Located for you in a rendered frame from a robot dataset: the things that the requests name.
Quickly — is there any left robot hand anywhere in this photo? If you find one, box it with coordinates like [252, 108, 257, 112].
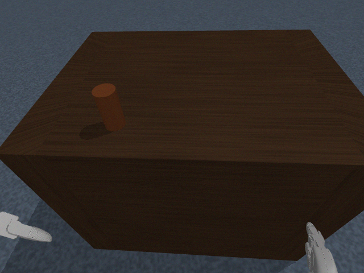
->
[0, 212, 52, 242]

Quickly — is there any can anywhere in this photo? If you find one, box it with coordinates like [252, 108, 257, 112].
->
[92, 84, 126, 131]

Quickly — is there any right robot hand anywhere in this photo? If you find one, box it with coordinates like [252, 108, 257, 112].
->
[305, 222, 338, 273]

